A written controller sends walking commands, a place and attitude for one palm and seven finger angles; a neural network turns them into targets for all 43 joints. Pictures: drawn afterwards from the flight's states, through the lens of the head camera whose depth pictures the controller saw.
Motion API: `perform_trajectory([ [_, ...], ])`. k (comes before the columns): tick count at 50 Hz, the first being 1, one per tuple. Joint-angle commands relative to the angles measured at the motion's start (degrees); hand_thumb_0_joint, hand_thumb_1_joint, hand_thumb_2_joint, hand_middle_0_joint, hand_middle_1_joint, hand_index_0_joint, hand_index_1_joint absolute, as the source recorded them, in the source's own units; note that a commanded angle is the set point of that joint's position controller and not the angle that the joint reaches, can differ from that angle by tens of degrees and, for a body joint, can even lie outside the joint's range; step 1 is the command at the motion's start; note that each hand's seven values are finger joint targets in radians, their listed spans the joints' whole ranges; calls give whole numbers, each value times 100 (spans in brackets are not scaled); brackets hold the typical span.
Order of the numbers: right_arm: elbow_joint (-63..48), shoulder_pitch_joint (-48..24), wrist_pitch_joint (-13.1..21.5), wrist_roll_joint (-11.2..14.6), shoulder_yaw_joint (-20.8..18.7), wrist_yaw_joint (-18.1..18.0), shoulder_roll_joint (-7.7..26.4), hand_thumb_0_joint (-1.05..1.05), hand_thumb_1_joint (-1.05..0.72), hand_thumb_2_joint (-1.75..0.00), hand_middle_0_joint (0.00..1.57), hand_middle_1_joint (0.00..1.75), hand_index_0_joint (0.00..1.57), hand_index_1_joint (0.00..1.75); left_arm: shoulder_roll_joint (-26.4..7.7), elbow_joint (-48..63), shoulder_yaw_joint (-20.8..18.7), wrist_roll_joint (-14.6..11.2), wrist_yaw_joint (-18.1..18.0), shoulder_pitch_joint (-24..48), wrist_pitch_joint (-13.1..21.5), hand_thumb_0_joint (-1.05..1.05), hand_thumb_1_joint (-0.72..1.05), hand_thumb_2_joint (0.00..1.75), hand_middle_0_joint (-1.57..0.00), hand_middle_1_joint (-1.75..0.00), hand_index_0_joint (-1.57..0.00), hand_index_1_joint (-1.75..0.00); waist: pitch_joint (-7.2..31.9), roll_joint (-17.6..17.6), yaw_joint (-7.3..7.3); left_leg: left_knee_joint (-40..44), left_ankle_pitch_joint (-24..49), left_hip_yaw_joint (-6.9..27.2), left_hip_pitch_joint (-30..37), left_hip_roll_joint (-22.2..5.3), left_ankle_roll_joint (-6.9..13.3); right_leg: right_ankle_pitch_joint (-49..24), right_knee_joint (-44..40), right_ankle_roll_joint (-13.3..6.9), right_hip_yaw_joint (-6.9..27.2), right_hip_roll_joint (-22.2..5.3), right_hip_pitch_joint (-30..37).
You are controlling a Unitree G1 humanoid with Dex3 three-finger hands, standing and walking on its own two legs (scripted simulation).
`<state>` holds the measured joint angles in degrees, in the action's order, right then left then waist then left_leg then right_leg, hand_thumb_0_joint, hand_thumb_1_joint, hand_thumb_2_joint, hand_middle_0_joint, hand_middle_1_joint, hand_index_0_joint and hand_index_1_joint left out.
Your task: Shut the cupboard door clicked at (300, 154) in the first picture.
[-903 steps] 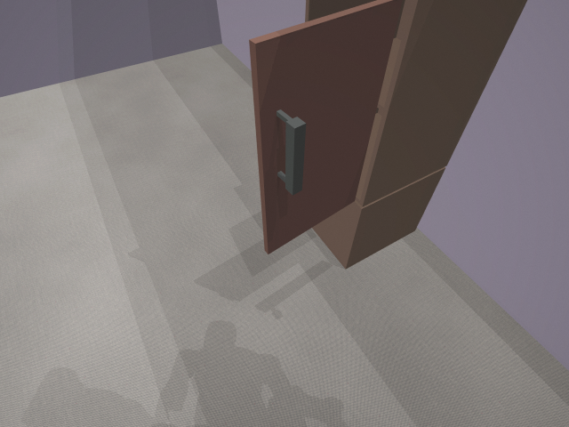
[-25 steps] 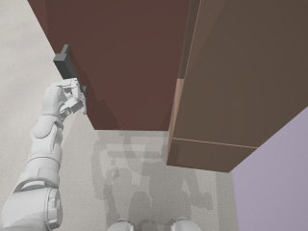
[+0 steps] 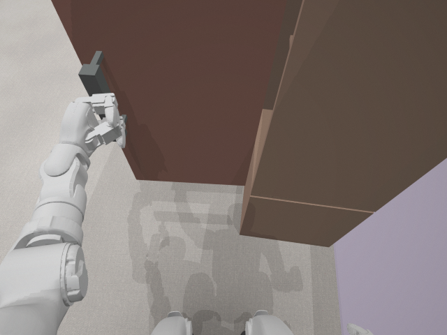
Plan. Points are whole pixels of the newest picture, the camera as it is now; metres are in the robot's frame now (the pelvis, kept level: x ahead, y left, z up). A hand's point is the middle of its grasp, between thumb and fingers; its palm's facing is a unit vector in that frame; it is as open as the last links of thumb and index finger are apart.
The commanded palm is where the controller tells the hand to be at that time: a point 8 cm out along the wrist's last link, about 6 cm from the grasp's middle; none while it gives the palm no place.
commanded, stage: push the door shut along its arc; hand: left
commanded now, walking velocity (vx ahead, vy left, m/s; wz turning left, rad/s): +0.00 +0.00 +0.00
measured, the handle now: (109, 99) +0.54 +0.21 +0.08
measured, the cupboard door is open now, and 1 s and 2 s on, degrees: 95 72 66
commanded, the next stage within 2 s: pull the fist back off the door in 1.38 s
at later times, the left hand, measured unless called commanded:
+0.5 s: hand (124, 104) +0.51 +0.17 +0.09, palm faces -0.24 -0.97 -0.01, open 3.2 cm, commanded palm +0.53 +0.20 +0.08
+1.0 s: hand (147, 84) +0.57 +0.14 +0.09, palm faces -0.36 -0.93 -0.02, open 3.1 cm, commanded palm +0.59 +0.16 +0.08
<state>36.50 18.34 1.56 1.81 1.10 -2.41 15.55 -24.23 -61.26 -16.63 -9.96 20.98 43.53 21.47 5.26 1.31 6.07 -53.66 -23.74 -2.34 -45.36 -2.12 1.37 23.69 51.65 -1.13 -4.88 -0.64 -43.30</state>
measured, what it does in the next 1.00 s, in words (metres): stands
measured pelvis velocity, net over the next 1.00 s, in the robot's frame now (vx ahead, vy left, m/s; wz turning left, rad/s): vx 0.00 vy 0.02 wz -0.03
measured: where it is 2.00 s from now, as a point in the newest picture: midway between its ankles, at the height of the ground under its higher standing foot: outside the picture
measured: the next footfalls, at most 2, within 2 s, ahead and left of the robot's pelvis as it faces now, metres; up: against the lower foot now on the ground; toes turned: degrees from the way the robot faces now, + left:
none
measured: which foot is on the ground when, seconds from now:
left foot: down 0.00-1.00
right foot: down 0.00-1.00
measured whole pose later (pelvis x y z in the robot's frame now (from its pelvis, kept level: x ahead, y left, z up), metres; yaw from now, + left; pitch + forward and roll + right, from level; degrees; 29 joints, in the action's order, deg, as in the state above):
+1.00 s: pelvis +0.00 +0.02 -0.03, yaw -2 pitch +27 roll -5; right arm 40.1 23.8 3.5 -1.1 2.2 -2.2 15.7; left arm -36.4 -75.2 -13.7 -3.9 27.9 74.0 12.5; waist 5.2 2.8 14.3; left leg -64.3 -27.3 -1.1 -64.1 -3.0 3.0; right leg 25.3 58.6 0.1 -5.7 0.0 -60.1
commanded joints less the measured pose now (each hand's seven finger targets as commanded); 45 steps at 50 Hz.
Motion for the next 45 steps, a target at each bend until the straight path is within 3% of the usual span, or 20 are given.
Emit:
perform_trajectory([
  [1,-297,746,119,-37,-344,-73,997,0,-90,-90,20,30,20,30,-1301,1068,-122,-98,127,3009,313,0,90,90,-130,-150,-130,-150,2320,327,307,487,1594,497,1636,96,22,-1652,-529,-14,375,189,503],
  [6,-177,867,119,-39,-325,-89,1062,0,-90,-90,20,30,20,30,-1405,752,-13,-52,277,3566,182,0,90,90,-130,-150,-130,-150,2268,310,538,376,1351,540,1405,87,56,-1411,-519,3,389,200,239],
  [8,-156,938,124,-39,-330,-105,1099,0,-90,-90,20,30,20,30,-1598,727,-125,-37,344,3698,176,0,90,90,-130,-150,-130,-150,2467,407,534,306,1477,562,1438,79,58,-1470,-455,-11,396,207,186],
  [9,-137,940,134,-54,-316,-91,1075,0,-90,-90,20,30,20,30,-1449,631,37,-14,381,3769,138,0,90,90,-130,-150,-130,-150,2414,553,580,278,1454,582,1474,84,51,-1387,-448,-18,371,213,46],
  [13,-89,1075,155,-68,-320,-82,1138,0,-90,-90,20,30,20,30,-1554,566,17,-29,515,4080,102,0,90,90,-130,-150,-130,-150,2558,614,654,192,1444,629,1518,54,56,-1259,-416,-25,356,236,-191],
  [15,-54,1136,159,-68,-303,-91,1158,0,-90,-90,20,30,20,30,-1615,389,48,13,550,4265,42,0,90,90,-130,-150,-130,-150,2379,597,729,179,1291,659,1366,39,57,-1094,-411,-30,338,244,-334],
  [17,-27,1212,188,-96,-303,-88,1151,0,-90,-90,20,30,20,30,-1525,348,118,22,560,4424,8,0,90,90,-130,-150,-130,-150,2426,699,777,129,1403,701,1513,49,68,-1076,-383,-54,279,267,-495],
  [18,-3,1252,192,-85,-323,-91,1195,0,-90,-90,20,30,20,30,-1655,407,75,68,577,4561,13,0,90,90,-130,-150,-130,-150,2611,767,788,121,1407,751,1624,9,44,-1032,-347,-49,283,263,-621],
  [19,25,1250,195,-100,-312,-83,1171,0,-90,-90,20,30,20,30,-1482,253,229,97,574,4564,-43,0,90,90,-130,-150,-130,-150,2504,830,839,99,1368,770,1656,8,38,-952,-348,-60,248,271,-794],
  [20,46,1308,213,-110,-313,-85,1193,0,-90,-90,20,30,20,30,-1530,302,196,97,582,4790,-59,0,90,90,-130,-150,-130,-150,2539,805,875,80,1367,788,1639,-2,40,-952,-324,-51,248,269,-840],
  [25,81,1464,244,-156,-305,-73,1238,0,-90,-90,20,30,20,30,-1819,203,21,176,599,5072,-142,0,90,90,-130,-150,-130,-150,2806,922,883,-25,1545,850,1718,-14,31,-969,-240,-75,212,294,-962],
  [27,105,1502,258,-168,-284,-77,1209,0,-90,-90,20,30,20,30,-1661,134,146,170,596,5195,-174,0,90,90,-130,-150,-130,-150,2681,934,975,-69,1626,848,1708,-7,50,-997,-228,-79,177,313,-1057],
  [29,107,1530,248,-180,-305,-65,1247,0,-90,-90,20,30,20,30,-1875,211,46,246,596,5289,-186,0,90,90,-130,-150,-130,-150,2883,1059,949,-97,1705,887,1839,-40,18,-1016,-190,-86,181,315,-1119],
  [32,119,1589,243,-189,-274,-70,1237,0,-90,-90,20,30,20,30,-1829,-51,81,258,624,5356,-273,0,90,90,-130,-150,-130,-150,2692,1043,1024,-141,1712,876,1758,-33,29,-991,-178,-93,143,340,-1255],
  [33,120,1607,234,-190,-290,-84,1276,0,-90,-90,20,30,20,30,-2123,74,-89,302,619,5553,-256,0,90,90,-130,-150,-130,-150,2841,1032,1015,-163,1705,897,1750,-64,16,-1004,-143,-78,166,334,-1232],
  [37,160,1674,249,-226,-272,-77,1249,0,-90,-90,20,30,20,30,-1799,-137,168,356,636,5734,-347,0,90,90,-130,-150,-130,-150,2745,1177,1145,-246,1863,956,1839,-58,11,-1017,-77,-96,97,354,-1533],
  [38,171,1694,254,-230,-291,-83,1281,0,-90,-90,20,30,20,30,-1993,-60,58,377,652,5881,-344,0,90,90,-130,-150,-130,-150,2885,1149,1145,-291,1933,962,1874,-85,5,-1077,-58,-81,119,354,-1529],
  [42,234,1755,258,-264,-272,-96,1267,0,-90,-90,20,30,20,30,-1778,-262,224,400,706,6082,-456,0,90,90,-130,-150,-130,-150,2816,1156,1271,-403,2017,980,1800,-72,25,-1096,10,-94,65,366,-1691],
  [43,236,1775,254,-263,-290,-107,1291,0,-90,-90,20,30,20,30,-1999,-118,130,442,726,6228,-433,0,90,90,-130,-150,-130,-150,3050,1308,1224,-428,2150,994,1924,-98,-4,-1153,52,-93,85,363,-1688],
  [45,250,1802,250,-287,-314,-86,1277,0,-90,-90,20,30,20,30,-1817,-84,226,464,756,6166,-498,0,90,90,-130,-150,-130,-150,3215,1458,1218,-489,2479,1054,2158,-115,-31,-1258,97,-102,65,366,-1839],
])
